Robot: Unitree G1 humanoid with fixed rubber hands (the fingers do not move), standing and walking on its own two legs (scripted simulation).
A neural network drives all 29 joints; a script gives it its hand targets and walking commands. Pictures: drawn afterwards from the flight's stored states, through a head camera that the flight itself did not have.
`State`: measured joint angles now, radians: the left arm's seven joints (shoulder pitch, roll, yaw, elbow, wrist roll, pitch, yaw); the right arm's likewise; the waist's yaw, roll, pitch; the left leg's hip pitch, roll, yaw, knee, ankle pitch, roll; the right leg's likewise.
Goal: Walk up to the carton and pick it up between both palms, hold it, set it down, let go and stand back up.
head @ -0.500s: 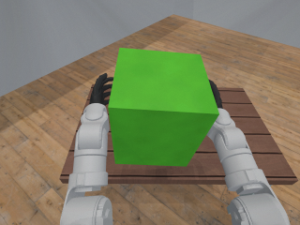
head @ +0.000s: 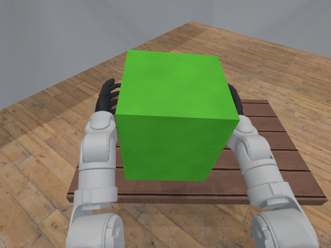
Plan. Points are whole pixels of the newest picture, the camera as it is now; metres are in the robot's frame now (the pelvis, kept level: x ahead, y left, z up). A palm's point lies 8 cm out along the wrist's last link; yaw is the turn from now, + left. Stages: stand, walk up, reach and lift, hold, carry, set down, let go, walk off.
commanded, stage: hold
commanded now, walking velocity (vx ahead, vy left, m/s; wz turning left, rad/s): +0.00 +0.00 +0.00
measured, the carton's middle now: (169, 120) +0.37 +0.00 +0.14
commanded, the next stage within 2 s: none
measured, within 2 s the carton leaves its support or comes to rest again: neither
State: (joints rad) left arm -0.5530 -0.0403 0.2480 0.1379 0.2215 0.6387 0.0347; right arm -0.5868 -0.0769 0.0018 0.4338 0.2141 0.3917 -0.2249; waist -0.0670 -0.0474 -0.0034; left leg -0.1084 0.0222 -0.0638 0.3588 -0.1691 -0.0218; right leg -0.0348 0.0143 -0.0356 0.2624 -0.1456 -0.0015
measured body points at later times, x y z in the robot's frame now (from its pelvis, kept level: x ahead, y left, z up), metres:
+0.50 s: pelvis +0.00 +0.00 +0.00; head -0.03 +0.03 +0.45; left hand +0.38 +0.15 +0.17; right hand +0.37 -0.15 +0.16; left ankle +0.02 +0.13 -0.75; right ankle +0.00 -0.12 -0.75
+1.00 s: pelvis +0.00 +0.00 +0.00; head -0.03 +0.03 +0.45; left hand +0.38 +0.16 +0.17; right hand +0.37 -0.15 +0.17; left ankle +0.02 +0.13 -0.75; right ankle +0.00 -0.12 -0.75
